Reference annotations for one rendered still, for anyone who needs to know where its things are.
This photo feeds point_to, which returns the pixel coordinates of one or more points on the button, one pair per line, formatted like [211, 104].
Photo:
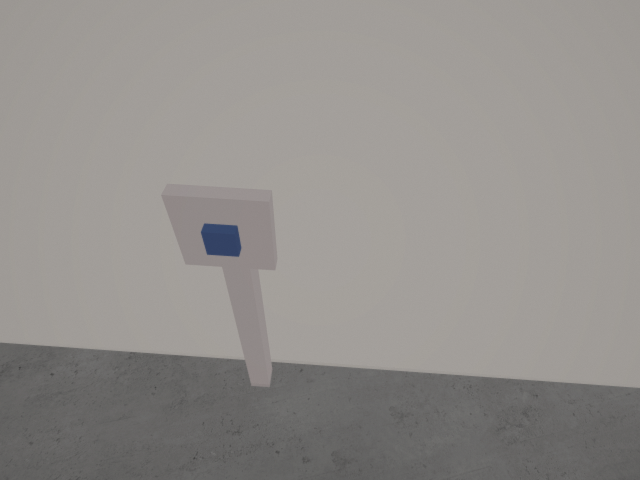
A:
[221, 240]

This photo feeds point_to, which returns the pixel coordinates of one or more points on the panel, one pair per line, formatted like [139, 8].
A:
[188, 208]

